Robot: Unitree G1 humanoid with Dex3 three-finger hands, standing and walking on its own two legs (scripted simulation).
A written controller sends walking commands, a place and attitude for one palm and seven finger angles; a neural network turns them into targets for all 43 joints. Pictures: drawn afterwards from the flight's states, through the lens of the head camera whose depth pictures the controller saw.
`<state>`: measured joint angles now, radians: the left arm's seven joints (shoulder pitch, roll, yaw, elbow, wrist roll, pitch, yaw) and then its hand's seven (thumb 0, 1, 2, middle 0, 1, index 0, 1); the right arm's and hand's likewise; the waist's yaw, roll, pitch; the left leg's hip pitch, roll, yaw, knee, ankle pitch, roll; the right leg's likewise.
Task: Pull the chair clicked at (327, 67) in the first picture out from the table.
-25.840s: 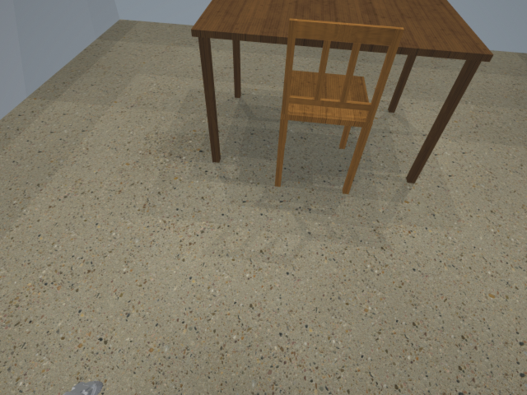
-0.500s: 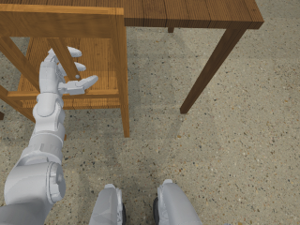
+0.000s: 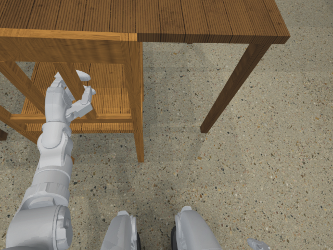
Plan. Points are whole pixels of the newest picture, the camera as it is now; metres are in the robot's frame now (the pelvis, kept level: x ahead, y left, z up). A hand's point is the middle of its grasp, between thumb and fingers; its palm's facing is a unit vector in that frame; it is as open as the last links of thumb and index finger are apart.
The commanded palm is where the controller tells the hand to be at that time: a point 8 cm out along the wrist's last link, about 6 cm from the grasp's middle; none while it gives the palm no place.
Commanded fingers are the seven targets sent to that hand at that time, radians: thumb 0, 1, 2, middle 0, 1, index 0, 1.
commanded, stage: hook a spindle and tug to test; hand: left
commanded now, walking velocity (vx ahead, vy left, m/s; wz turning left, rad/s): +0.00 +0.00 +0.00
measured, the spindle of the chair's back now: (32, 93) +0.49 +0.29 +0.00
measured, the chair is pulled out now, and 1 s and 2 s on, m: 0.01 0.10 0.21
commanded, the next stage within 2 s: step backward, pulling the chair out in 0.32 s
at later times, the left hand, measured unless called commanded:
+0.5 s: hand (84, 112) +0.43 +0.16 +0.02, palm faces +0.04 -0.99 -0.09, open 5.6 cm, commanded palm +0.40 +0.21 +0.02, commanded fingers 0.00 0.90 0.90 -0.50 -1.45 -0.50 -1.45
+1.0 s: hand (95, 127) +0.38 +0.13 +0.03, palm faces +0.01 -0.99 -0.13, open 5.4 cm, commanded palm +0.37 +0.18 +0.03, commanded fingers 0.00 0.90 0.90 -0.50 -1.45 -0.50 -1.45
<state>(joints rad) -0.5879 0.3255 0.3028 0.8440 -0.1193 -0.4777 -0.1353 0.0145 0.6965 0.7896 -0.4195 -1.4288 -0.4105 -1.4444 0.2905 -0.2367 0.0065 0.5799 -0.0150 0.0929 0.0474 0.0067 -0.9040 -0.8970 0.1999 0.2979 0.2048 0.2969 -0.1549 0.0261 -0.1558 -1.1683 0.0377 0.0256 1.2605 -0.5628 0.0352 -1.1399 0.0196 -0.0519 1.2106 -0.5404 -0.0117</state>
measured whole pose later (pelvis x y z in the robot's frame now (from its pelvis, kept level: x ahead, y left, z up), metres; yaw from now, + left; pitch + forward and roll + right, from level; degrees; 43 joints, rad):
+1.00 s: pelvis +0.00 +0.00 +0.10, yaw -1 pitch +10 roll -1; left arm -0.54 0.22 0.11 1.06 -0.07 -0.25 0.05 0.05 0.68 0.76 -0.32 -1.14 -0.50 -1.45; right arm 0.28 -0.23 -0.02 0.69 0.04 0.08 -0.10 0.01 -0.90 -0.90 0.20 0.30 0.20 0.30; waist -0.10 0.02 0.06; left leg -0.55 0.03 0.07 0.67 -0.31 0.03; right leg -0.53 0.03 -0.01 0.63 -0.27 0.00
